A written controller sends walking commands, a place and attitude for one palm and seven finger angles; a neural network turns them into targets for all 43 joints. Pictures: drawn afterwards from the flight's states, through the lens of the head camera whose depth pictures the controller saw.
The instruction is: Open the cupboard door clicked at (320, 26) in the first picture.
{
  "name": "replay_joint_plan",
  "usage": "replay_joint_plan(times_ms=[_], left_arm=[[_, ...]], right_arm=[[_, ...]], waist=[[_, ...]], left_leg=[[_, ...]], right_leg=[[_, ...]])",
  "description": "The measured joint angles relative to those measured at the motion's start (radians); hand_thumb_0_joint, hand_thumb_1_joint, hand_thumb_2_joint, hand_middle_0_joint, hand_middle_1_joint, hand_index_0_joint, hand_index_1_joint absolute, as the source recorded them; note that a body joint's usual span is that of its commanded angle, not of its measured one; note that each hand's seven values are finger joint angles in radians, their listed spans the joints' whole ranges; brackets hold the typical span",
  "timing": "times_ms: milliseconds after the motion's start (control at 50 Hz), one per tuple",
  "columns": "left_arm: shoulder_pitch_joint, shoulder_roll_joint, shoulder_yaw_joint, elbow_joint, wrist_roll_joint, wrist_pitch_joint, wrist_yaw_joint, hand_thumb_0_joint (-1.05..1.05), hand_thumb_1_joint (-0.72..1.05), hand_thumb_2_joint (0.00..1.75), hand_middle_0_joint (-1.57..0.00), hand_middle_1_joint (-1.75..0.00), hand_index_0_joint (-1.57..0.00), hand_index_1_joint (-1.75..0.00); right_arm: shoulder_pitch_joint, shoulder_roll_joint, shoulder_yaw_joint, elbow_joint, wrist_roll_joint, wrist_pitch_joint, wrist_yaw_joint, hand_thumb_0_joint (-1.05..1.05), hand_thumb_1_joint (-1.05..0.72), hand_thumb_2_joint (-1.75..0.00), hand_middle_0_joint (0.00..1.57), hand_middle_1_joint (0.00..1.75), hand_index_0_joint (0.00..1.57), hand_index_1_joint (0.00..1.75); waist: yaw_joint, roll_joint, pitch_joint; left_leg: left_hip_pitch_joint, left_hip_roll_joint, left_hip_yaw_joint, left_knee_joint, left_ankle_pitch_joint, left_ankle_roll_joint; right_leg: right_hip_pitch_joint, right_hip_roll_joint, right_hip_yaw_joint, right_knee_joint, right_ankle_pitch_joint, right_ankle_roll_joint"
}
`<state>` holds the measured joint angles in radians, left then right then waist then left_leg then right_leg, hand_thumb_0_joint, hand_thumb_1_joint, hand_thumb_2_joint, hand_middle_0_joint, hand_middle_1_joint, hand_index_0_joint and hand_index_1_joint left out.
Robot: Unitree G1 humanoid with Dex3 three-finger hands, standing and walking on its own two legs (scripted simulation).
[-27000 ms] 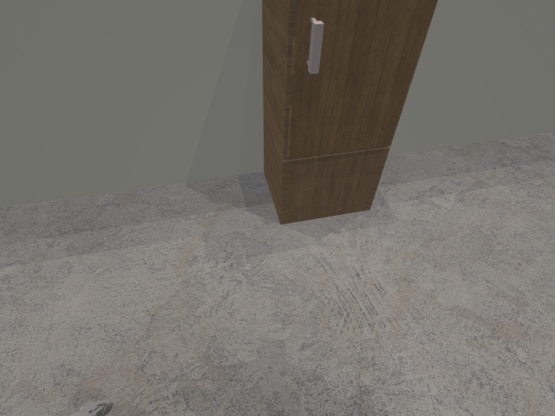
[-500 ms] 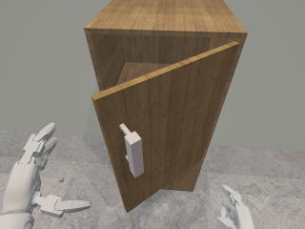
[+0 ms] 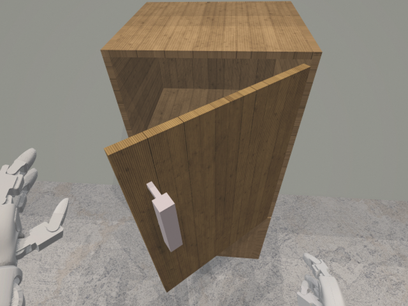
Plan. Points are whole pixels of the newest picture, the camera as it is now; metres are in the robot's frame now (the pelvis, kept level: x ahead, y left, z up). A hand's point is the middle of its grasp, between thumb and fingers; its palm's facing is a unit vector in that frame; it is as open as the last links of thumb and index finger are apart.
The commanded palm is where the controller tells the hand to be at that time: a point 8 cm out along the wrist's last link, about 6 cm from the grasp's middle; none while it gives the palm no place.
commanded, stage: draw the hand back to the body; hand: left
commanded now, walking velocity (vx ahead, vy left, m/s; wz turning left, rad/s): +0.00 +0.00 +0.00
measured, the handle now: (163, 216) +0.25 +0.11 +0.09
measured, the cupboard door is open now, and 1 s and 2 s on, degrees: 40 40 40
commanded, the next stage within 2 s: step back with the hand held close in 0.42 s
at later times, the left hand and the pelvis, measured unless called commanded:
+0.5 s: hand (43, 222) +0.18 +0.26 +0.16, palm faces +0.47 -0.80 -0.38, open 7.5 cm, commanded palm +0.13 +0.30 +0.17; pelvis -0.01 +0.00 +0.00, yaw +0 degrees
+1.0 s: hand (8, 251) +0.13 +0.28 +0.16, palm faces +0.37 -0.78 -0.51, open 7.4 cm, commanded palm +0.07 +0.32 +0.18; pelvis -0.08 +0.03 -0.01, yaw -2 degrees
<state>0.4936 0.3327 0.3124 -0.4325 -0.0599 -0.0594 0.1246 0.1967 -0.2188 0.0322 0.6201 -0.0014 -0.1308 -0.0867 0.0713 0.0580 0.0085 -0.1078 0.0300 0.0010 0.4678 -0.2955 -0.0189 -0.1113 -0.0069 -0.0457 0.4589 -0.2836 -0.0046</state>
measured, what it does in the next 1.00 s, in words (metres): shifts its weight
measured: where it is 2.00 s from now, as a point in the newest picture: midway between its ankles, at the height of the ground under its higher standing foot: outside the picture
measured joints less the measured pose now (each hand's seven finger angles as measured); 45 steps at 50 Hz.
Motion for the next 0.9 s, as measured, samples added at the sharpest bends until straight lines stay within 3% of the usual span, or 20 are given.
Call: replay_joint_plan(times_ms=[220,560,680,900], left_arm=[[-0.039,-0.01,0.022,0.04,-0.009,-0.01,-0.006,0.01,0.82,0.87,-0.2,-0.3,-0.2,-0.3],[-0.046,-0.007,0.021,0.049,-0.006,-0.023,-0.005,0.02,0.88,0.9,-0.21,-0.3,-0.21,-0.3],[-0.043,0.02,0.075,0.052,0.003,-0.069,-0.011,0.02,0.88,0.9,-0.21,-0.3,-0.21,-0.3],[0.066,0.085,0.083,-0.076,0.011,-0.081,-0.004,0.02,0.88,0.9,-0.21,-0.3,-0.21,-0.31]], right_arm=[[-0.008,-0.01,-0.014,0.011,0.001,0.02,0.01,0.02,-0.9,-0.9,0.21,0.3,0.2,0.3],[-0.006,0.004,-0.011,0.024,0.002,0.015,0.013,0.02,-0.9,-0.9,0.21,0.3,0.2,0.3],[-0.027,-0.003,-0.007,-0.009,0.003,0.062,0.023,0.02,-0.9,-0.9,0.21,0.3,0.2,0.3],[-0.034,-0.01,-0.045,-0.071,0.009,0.118,0.017,0.01,-0.9,-0.9,0.21,0.3,0.2,0.3]], waist=[[-0.006,0.005,0.012],[-0.003,0.003,0.022],[-0.032,-0.005,0.02],[-0.063,-0.054,0.06]], left_leg=[[0.025,0.006,0.004,-0.033,0.018,-0.003],[0.034,0.002,0.007,-0.045,0.041,0.002],[-0.043,0.009,0.003,-0.018,0.049,0.007],[-0.142,-0.021,0.042,0.013,0.084,0.033]], right_leg=[[0.024,0.007,0.003,-0.035,0.021,-0.003],[0.036,0.004,0.007,-0.057,0.05,0.001],[-0.017,0.011,0.004,-0.079,0.085,0.007],[-0.147,-0.02,0.044,-0.004,0.109,0.033]])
